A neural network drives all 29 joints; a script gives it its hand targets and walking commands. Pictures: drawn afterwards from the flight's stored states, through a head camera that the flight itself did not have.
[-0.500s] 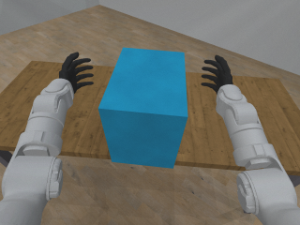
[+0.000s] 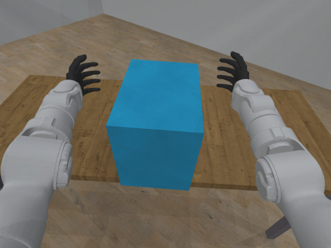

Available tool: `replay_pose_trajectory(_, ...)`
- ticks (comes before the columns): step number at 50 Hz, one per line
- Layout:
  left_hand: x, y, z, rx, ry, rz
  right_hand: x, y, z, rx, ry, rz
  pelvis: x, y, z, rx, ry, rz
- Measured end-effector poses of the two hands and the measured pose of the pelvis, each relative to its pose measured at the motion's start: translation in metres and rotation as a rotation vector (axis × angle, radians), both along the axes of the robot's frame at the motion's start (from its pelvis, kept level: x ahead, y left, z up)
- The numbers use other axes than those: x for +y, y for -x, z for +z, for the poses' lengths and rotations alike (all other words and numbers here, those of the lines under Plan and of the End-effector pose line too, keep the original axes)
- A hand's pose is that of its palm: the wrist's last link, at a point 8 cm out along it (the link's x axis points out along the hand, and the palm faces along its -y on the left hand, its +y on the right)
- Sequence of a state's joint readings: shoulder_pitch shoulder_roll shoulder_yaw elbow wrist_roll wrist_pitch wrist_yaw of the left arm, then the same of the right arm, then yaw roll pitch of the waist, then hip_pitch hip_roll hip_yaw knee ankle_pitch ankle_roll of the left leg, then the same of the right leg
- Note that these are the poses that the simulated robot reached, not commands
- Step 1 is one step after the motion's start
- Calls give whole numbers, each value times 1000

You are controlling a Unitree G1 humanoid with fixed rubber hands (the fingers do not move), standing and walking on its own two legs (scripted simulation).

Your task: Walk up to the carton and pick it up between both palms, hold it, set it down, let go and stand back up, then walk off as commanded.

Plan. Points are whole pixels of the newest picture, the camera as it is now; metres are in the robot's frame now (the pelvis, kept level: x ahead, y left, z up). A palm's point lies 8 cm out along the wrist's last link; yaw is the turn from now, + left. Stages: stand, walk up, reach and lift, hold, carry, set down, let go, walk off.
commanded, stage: reach and lift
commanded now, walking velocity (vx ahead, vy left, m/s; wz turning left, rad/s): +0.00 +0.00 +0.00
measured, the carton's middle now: (159, 123) +0.48 +0.00 +0.02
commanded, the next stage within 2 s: none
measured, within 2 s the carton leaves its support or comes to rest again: neither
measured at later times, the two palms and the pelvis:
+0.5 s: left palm (87, 120) +0.45 +0.20 +0.07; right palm (221, 117) +0.42 -0.17 +0.09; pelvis +0.01 +0.00 +0.00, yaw +0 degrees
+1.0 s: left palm (101, 120) +0.46 +0.17 +0.05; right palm (208, 122) +0.43 -0.15 +0.06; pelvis +0.04 +0.01 +0.00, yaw +0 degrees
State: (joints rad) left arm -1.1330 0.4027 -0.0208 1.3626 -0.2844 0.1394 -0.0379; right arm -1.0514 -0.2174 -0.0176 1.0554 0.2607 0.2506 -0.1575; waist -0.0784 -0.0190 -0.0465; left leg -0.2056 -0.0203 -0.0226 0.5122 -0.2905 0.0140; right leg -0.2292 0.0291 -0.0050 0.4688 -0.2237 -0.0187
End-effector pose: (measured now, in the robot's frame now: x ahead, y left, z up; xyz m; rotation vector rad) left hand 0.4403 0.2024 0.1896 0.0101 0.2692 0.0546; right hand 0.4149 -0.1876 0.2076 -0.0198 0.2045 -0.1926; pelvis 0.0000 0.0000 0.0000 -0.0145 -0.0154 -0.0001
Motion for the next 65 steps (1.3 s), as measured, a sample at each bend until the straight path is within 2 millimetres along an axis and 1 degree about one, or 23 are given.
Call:
replay_pose_trajectory(3,4,3,-14,7,-19,5,0,3,-17,14,-10,-1,0,0,0,5,0,0)
replay_pose_trajectory(10,9,10,-51,18,-36,12,2,12,-65,54,-36,4,-1,1,0,51,-2,-1)
replay_pose_trajectory(15,8,12,-75,22,-42,13,4,14,-91,70,-52,12,-2,1,-1,109,-3,-1)
replay_pose_trajectory(21,6,4,-104,44,-38,19,8,3,-110,76,-53,19,-3,-2,-2,198,-4,-2)
replay_pose_trajectory(25,2,-5,-121,48,-32,13,13,-10,-120,62,-51,27,-3,-9,-3,254,-4,-3)
replay_pose_trajectory(29,-3,-13,-134,39,-23,-6,18,-19,-130,47,-56,29,-2,-19,-4,283,-2,-3)
replay_pose_trajectory(35,-11,-21,-140,2,-29,-51,23,-23,-143,26,-65,24,1,-36,-3,305,2,-3)
replay_pose_trajectory(41,-6,-24,-142,-17,-22,-55,28,-21,-153,35,-53,10,6,-41,-2,312,9,-3)
replay_pose_trajectory(45,-11,-25,-142,-36,-13,-77,32,-21,-153,27,-41,-4,10,-41,-3,312,14,-3)
replay_pose_trajectory(51,-33,-22,-140,-52,-2,-120,44,-18,-149,12,1,31,14,-38,-2,307,19,-4)
replay_pose_trajectory(54,-31,-19,-141,-51,-3,-84,44,-15,-150,9,11,26,13,-35,-2,303,18,-4)
replay_pose_trajectory(60,-30,-13,-141,-63,-24,-81,47,-10,-151,-11,-3,11,8,-29,-3,295,11,-3)
replay_pose_trajectory(65,-33,-6,-142,-67,-12,-71,45,-5,-151,-18,-2,5,2,-24,-3,283,4,-1)
